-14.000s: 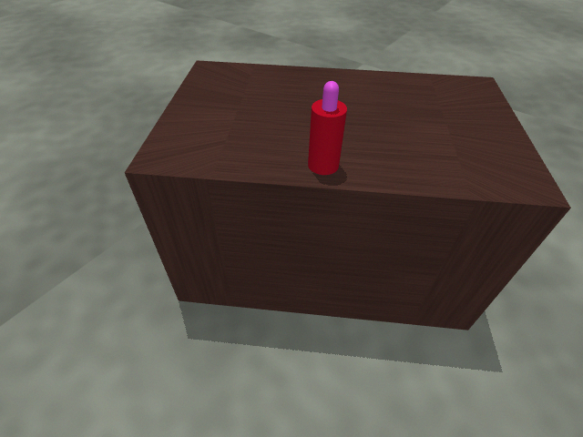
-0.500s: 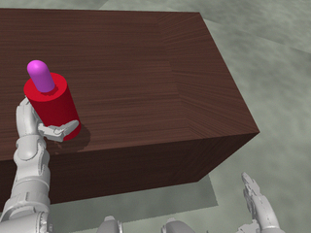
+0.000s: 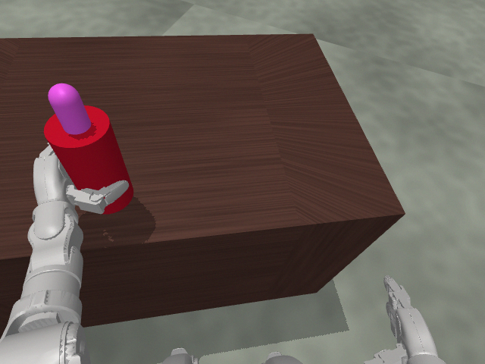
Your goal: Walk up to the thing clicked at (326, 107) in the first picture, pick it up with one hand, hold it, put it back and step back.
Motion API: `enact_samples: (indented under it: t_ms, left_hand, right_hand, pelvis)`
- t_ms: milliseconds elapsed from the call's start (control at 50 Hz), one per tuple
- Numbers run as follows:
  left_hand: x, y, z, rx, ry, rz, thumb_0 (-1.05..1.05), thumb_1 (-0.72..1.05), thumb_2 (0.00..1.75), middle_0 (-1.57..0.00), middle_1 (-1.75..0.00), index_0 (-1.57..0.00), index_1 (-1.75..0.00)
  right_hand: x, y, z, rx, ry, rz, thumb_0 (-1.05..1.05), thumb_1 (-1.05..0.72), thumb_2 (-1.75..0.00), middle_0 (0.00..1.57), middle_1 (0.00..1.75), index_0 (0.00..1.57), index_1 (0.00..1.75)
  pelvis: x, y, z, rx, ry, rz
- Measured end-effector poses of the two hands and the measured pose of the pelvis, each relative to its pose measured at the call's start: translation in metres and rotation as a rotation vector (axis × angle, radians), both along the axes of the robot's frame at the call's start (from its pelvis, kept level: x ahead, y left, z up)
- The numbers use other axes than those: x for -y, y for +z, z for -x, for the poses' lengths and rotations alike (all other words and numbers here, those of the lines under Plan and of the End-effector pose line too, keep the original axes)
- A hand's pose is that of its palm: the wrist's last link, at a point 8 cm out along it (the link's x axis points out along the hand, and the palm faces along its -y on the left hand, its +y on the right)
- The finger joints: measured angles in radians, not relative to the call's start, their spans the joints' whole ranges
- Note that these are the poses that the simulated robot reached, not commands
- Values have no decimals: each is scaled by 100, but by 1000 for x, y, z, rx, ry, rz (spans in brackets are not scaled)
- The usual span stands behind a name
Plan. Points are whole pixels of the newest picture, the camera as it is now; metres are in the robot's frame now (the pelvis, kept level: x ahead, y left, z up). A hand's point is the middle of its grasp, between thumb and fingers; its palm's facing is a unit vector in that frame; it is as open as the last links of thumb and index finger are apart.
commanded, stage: settle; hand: left
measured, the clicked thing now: (89, 151) +0.44 +0.20 +0.10
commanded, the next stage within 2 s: lift in 0.20 s
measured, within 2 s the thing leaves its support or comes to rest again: neither
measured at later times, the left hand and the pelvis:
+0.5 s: hand (89, 157) +0.44 +0.21 +0.09, palm faces +0.20 -0.98 +0.00, open 11.1 cm; pelvis +0.01 +0.00 +0.01, yaw +0 degrees
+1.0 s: hand (88, 153) +0.38 +0.18 +0.16, palm faces +0.21 -0.98 -0.01, open 11.2 cm; pelvis +0.01 -0.01 +0.03, yaw +1 degrees
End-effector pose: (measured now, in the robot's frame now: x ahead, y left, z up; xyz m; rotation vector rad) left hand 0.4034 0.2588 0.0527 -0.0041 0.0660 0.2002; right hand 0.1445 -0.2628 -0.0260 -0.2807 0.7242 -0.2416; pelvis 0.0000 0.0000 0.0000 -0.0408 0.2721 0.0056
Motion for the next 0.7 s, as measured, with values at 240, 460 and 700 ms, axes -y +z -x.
enact_samples:
  t_ms: [240, 460, 700]
  left_hand:
    - [-2, 13, -2, 22, 8, -4, 0, -52, 107, -65, -92, -68, -94]
    - [-1, 32, -6, 17, 5, -12, 0, -52, 107, -65, -92, -68, -94]
    - [17, 56, 19, 48, -3, -11, 0, -53, 109, -65, -93, -68, -95]
  right_hand:
    - [0, 1, -5, -2, -16, -3, -1, 50, -6, 5, 5, 6, 5]
    - [-1, -1, -9, 6, -30, -30, -1, 51, -6, 5, 5, 6, 5]
    - [7, 9, -11, 56, -47, -34, -1, 51, -6, 5, 5, 6, 5]
  pelvis:
    - [-2, 5, -6, 11, 1, -1]
    - [-2, 10, -10, 27, -1, -4]
    - [3, 18, -12, 78, 0, -13]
